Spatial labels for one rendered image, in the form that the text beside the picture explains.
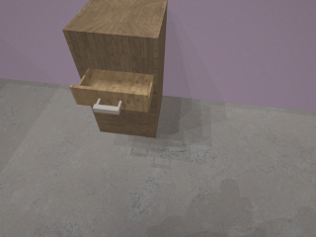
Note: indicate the handle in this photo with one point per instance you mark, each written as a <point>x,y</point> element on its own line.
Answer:
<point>104,109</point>

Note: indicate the cabinet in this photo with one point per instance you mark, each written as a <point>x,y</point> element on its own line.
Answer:
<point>124,36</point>

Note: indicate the drawer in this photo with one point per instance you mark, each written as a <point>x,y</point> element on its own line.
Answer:
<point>134,90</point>

